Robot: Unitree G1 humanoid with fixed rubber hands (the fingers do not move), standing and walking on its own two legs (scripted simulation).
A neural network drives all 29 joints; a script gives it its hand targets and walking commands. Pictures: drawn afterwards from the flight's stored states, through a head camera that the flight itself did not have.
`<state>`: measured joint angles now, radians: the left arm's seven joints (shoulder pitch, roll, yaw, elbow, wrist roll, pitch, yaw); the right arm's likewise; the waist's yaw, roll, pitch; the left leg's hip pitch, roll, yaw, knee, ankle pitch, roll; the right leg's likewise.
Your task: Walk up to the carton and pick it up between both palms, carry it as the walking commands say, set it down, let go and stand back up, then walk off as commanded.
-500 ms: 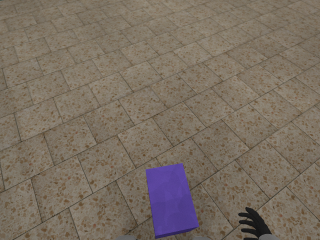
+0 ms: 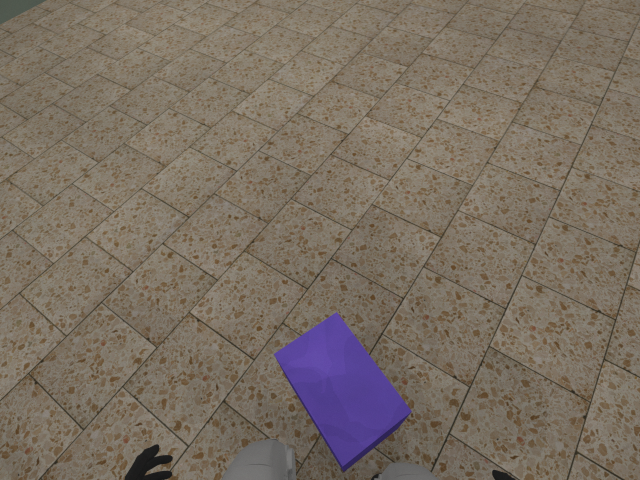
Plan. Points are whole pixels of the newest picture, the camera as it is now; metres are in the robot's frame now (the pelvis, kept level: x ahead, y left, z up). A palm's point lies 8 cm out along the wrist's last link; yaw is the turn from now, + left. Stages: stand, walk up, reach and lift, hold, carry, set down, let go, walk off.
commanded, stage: walk off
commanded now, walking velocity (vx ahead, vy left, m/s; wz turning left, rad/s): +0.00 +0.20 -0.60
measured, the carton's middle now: (340, 394) +0.33 -0.01 -0.62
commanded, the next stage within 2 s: stand in 2.00 s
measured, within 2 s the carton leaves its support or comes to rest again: neither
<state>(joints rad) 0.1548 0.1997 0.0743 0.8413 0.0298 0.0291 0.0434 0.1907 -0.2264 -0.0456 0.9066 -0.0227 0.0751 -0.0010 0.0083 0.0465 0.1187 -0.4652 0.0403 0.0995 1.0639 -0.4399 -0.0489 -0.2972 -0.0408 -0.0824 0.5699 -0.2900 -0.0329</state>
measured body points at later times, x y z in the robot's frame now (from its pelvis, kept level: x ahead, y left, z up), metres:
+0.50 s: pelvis +0.01 +0.14 +0.00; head +0.06 +0.15 +0.45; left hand +0.15 +0.39 -0.15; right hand +0.04 -0.12 -0.13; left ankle +0.03 +0.23 -0.73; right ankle -0.04 +0.04 -0.68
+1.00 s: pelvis +0.07 +0.26 -0.01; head +0.13 +0.24 +0.44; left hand +0.25 +0.47 -0.15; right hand +0.05 -0.04 -0.13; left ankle +0.15 +0.37 -0.74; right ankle -0.03 +0.08 -0.73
